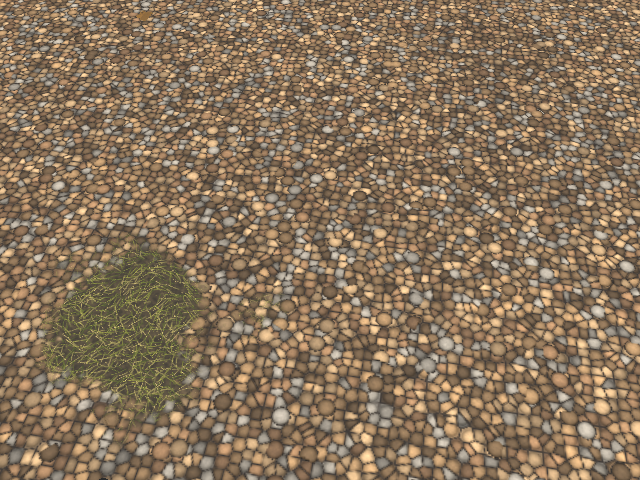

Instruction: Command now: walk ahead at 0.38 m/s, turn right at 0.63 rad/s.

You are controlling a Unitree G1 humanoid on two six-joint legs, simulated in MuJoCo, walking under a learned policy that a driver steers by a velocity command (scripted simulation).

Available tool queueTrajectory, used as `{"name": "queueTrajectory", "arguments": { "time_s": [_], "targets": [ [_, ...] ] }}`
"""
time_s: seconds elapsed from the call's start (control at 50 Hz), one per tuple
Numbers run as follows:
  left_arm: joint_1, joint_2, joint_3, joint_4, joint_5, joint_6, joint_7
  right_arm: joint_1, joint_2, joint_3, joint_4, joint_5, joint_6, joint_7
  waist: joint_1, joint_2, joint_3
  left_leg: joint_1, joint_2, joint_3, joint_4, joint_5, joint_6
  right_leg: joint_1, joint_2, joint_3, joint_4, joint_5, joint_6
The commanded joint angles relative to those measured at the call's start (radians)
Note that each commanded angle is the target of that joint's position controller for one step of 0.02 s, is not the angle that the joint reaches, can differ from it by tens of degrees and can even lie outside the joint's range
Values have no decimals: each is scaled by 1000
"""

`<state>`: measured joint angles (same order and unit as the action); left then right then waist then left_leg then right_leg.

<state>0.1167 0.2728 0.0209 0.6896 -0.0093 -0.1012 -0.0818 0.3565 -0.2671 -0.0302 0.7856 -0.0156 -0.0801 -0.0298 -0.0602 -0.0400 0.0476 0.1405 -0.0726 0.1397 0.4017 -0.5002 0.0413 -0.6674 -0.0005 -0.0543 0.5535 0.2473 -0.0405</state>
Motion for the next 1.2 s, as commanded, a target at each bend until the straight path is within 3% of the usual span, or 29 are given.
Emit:
{"name": "queueTrajectory", "arguments": {
  "time_s": [0.02,0.04,0.06,0.08,0.1,0.12,0.18,0.24,0.3,0.38,0.5,0.54,0.56,0.58,0.6,0.62,0.64,0.66,0.72,0.76,0.84,0.9,0.92,0.94,0.96,0.98,1.0,1.06,1.2],
  "targets": [
    [411,213,93,21,-2,16,11,-147,-198,-57,-103,2,24,-22,271,126,-208,-292,173,-10,591,1166,-46,616,62,25,-1,-65,-63],
    [369,274,100,-1,7,30,38,-54,-45,-25,-132,-23,6,10,147,-319,-231,-628,-40,-5,1067,-11,-120,868,-118,289,64,439,-195],
    [276,299,85,-70,63,15,41,163,-41,3,-150,3,-15,34,60,-265,-509,-846,-106,-284,1359,-158,-140,1104,-358,864,-66,320,-416],
    [206,266,99,-133,52,32,43,68,-163,-14,-154,12,-18,44,125,-52,-583,-799,-37,-354,1321,-50,-91,1055,-318,863,-147,-38,-374],
    [154,219,85,-137,22,41,44,-78,-174,-22,-195,12,-8,39,109,95,-377,-832,-10,-325,1176,9,-68,848,-244,752,-202,-228,-316],
    [121,181,73,-141,-2,43,48,-119,-157,-19,-209,1,10,23,69,166,-289,-833,27,-312,1082,37,-65,710,-207,709,-233,-338,-283],
    [49,169,78,-160,6,62,60,-111,-150,-27,-202,-3,48,7,9,65,-142,-721,53,-298,848,86,-81,426,-78,569,-288,-286,-219],
    [94,193,90,-142,0,77,83,-145,-102,-19,-196,-14,49,-10,29,42,-178,-704,36,-288,681,119,-124,398,-58,507,-226,2,-212],
    [75,212,97,-155,-13,115,112,-197,-114,-29,-198,-2,61,-19,41,-8,-214,-728,21,-310,596,221,-145,409,-37,529,-211,-188,-171],
    [61,203,98,-170,-16,144,129,-281,-115,-37,-204,6,51,-13,78,-91,-160,-712,3,-326,436,301,-136,394,4,579,-222,-481,-127],
    [63,170,92,-181,-1,152,125,-276,-137,-52,-180,7,8,17,102,-145,-181,-546,12,-315,170,308,-101,476,-24,650,-103,-261,-121],
    [57,142,78,-179,-8,153,119,-238,-135,-58,-163,7,4,24,73,-97,-169,-384,58,-301,-24,485,-61,423,19,628,-23,-355,-85],
    [136,93,61,-166,0,152,111,-265,-173,-62,-183,-9,12,21,113,74,-201,-262,233,-452,-49,597,17,339,94,533,137,-712,-37],
    [172,131,69,-171,-10,148,108,-259,-222,-71,-197,-34,32,15,130,275,-165,-233,395,-622,-44,828,176,203,233,350,322,-957,30],
    [138,217,92,-178,4,133,105,-207,-222,-80,-180,-32,36,14,94,289,-170,-283,472,-766,-78,712,260,123,175,305,525,-905,75],
    [110,254,104,-153,0,135,108,-223,-178,-68,-190,-16,40,11,81,192,-142,-319,415,-681,-62,586,230,124,134,297,613,-821,93],
    [103,230,100,-130,0,148,114,-244,-146,-56,-195,-2,48,7,79,133,-118,-345,341,-587,-57,491,177,124,129,282,660,-759,107],
    [110,197,90,-120,3,161,119,-254,-131,-45,-201,8,54,6,74,125,-100,-365,303,-539,-64,452,152,122,132,266,714,-727,120],
    [103,120,62,-120,-4,157,114,-251,-109,-29,-189,1,71,5,69,173,-78,-378,213,-420,-93,387,131,152,116,184,645,-675,137],
    [83,97,52,-120,-5,150,115,-232,-100,-25,-180,0,78,5,52,213,-93,-318,202,-407,-90,346,134,179,71,153,470,-676,145],
    [63,88,44,-99,-6,138,106,-181,-145,-39,-156,5,89,6,13,262,-112,-289,240,-447,-76,351,165,317,20,97,158,-700,129],
    [138,81,47,-42,-2,129,100,-172,-137,-33,-138,25,93,4,53,225,-109,-332,238,-450,-39,384,140,457,32,73,-136,-499,80],
    [142,90,46,-36,8,126,98,-137,-131,-31,-123,29,87,4,53,202,-107,-377,225,-437,-29,390,105,521,19,101,-187,-428,49],
    [143,122,48,-45,24,124,101,-129,-116,-25,-121,19,73,9,49,137,-126,-444,208,-401,13,381,56,597,-51,167,-166,-357,16],
    [131,178,63,-30,35,123,102,-123,-74,-16,-137,3,54,18,7,-56,-134,-471,110,-268,64,326,1,559,-116,235,-120,-315,-38],
    [114,100,46,-29,36,116,94,-175,-63,-12,-137,-11,45,22,36,-89,-127,-405,76,-217,82,294,-45,465,-121,247,-156,-429,-65],
    [98,54,30,-28,43,110,91,-207,-65,-14,-136,-13,43,25,42,-77,-98,-379,76,-223,80,313,-56,421,-109,245,-176,-512,-49],
    [111,68,28,-13,33,90,93,-198,-67,-20,-117,-4,56,20,45,-59,-38,-360,84,-236,85,370,-43,363,-74,218,-174,-540,-6],
    [148,60,20,15,24,80,101,-168,-65,-25,-66,3,61,10,47,14,-27,-335,91,-243,85,416,-43,357,-50,200,-156,-501,-1]
  ]
}}
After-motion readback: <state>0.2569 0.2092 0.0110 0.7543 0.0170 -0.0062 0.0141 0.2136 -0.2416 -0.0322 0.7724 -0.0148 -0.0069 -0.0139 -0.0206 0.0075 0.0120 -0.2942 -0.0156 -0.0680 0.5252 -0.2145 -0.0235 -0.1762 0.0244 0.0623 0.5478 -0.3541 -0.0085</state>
